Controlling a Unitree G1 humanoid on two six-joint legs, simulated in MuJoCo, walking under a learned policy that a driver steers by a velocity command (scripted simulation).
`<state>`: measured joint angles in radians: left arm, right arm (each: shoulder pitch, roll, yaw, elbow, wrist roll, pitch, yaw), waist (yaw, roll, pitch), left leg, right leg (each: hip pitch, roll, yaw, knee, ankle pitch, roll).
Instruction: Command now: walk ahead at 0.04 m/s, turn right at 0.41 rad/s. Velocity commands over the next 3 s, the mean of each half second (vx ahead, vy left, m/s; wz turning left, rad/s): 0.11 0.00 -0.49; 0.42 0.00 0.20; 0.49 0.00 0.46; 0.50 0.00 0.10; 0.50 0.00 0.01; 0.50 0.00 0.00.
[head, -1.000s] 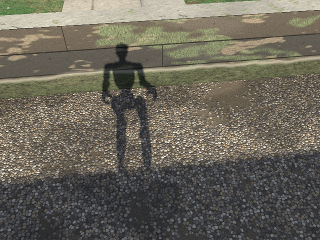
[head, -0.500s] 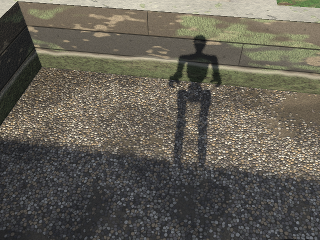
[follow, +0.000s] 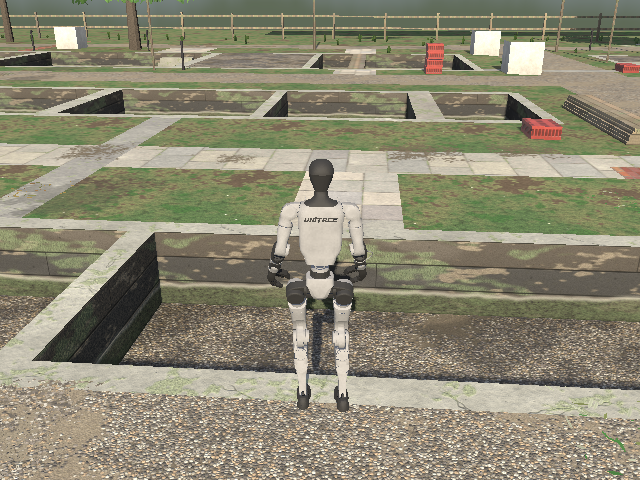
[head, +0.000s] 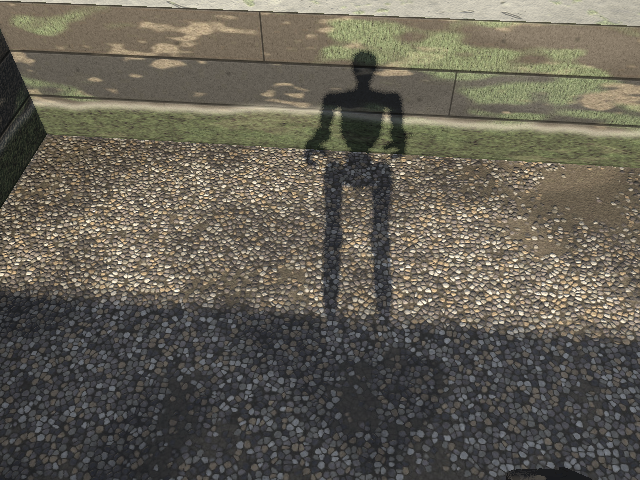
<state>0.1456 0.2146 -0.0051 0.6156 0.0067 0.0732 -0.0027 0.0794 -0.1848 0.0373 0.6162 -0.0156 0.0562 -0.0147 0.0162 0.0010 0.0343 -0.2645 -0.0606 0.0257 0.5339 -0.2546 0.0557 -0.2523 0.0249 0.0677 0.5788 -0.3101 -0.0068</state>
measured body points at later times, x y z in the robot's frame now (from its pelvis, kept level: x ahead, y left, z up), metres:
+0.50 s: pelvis -0.01 +0.02 +0.00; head +0.01 +0.04 +0.45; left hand +0.25 +0.22 -0.09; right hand +0.08 -0.25 -0.08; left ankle +0.03 +0.09 -0.73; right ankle -0.01 -0.12 -0.70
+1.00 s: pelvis +0.03 -0.01 -0.01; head +0.03 +0.01 +0.44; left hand +0.24 +0.18 -0.10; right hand +0.18 -0.25 -0.09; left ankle +0.03 +0.09 -0.73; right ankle -0.02 -0.11 -0.73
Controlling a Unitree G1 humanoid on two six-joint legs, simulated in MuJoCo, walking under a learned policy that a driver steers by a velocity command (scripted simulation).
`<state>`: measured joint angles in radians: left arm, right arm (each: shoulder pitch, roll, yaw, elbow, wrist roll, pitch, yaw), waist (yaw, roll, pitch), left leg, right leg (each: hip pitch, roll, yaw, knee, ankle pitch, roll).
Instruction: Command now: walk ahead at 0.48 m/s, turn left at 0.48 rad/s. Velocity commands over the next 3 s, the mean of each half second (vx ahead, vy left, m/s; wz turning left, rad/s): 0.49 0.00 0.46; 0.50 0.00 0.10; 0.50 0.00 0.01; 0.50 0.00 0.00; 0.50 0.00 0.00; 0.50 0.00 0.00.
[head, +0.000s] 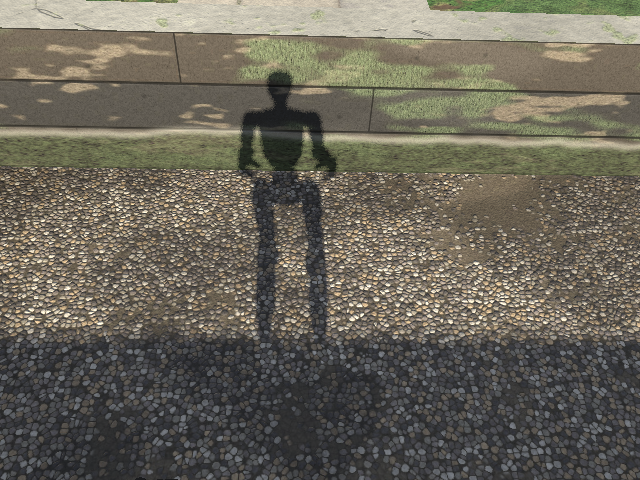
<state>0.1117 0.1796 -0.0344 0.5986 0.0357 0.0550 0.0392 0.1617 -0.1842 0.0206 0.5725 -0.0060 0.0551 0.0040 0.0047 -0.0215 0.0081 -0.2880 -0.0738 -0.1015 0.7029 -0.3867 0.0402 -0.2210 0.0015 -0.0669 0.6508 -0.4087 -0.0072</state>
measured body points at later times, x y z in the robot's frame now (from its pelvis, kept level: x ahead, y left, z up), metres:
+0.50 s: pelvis -0.02 +0.00 +0.00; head -0.01 +0.02 +0.45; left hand +0.17 +0.24 -0.08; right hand +0.18 -0.18 -0.09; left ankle -0.01 +0.10 -0.72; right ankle -0.04 -0.11 -0.72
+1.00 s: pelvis -0.04 -0.02 +0.00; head -0.05 -0.01 +0.45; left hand +0.11 +0.22 -0.08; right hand +0.16 -0.21 -0.09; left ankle -0.01 +0.10 -0.72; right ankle -0.04 -0.11 -0.72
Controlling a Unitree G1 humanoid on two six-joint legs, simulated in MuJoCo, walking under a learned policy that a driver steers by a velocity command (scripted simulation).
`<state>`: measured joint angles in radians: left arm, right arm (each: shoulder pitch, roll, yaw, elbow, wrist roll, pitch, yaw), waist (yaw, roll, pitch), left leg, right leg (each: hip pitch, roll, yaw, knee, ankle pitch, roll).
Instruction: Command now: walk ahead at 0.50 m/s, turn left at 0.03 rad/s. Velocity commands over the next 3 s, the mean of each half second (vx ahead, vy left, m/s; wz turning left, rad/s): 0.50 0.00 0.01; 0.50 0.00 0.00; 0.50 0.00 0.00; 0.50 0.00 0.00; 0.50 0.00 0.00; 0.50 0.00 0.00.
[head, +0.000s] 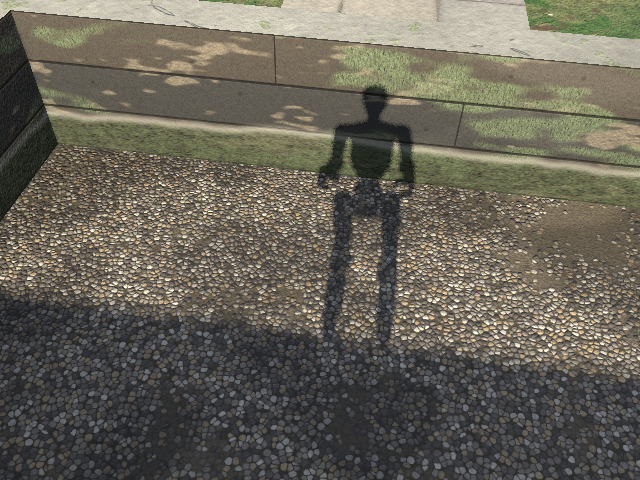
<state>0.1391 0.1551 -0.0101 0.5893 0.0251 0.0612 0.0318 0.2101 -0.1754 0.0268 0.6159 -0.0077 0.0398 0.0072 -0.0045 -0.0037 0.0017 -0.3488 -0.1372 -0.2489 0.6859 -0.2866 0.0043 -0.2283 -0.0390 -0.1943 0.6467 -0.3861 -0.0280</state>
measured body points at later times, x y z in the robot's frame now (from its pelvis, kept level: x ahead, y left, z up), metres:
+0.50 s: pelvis +0.00 -0.01 +0.00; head -0.01 +0.00 +0.45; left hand +0.18 +0.20 -0.09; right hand +0.16 -0.22 -0.10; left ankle +0.05 +0.11 -0.72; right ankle -0.02 -0.09 -0.72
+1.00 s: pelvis +0.00 +0.00 +0.00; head -0.01 +0.00 +0.45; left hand +0.18 +0.20 -0.09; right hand +0.16 -0.22 -0.10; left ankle +0.05 +0.11 -0.72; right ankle -0.02 -0.09 -0.72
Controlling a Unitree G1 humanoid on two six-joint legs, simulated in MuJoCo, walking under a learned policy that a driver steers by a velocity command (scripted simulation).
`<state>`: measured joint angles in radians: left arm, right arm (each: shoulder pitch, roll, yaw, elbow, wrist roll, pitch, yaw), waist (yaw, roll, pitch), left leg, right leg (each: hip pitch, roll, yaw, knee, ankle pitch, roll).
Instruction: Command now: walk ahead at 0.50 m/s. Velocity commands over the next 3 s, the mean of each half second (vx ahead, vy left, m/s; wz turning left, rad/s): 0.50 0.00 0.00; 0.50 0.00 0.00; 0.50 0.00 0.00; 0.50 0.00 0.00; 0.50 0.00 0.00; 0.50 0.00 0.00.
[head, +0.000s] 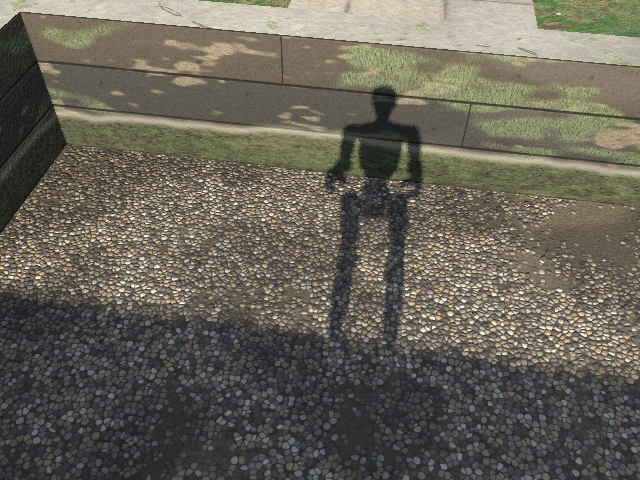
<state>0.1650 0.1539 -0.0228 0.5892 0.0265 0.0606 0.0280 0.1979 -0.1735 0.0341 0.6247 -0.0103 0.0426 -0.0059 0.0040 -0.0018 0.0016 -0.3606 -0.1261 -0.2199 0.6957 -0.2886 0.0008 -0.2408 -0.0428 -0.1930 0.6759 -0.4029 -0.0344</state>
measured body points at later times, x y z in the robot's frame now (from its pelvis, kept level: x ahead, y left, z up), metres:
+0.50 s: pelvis +0.00 +0.00 +0.00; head -0.01 +0.01 +0.45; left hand +0.18 +0.21 -0.09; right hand +0.17 -0.21 -0.09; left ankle +0.05 +0.11 -0.72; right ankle -0.02 -0.09 -0.72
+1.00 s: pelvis +0.00 +0.00 +0.00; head -0.01 +0.00 +0.45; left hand +0.18 +0.20 -0.09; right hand +0.17 -0.21 -0.09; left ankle +0.05 +0.11 -0.72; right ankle -0.02 -0.09 -0.72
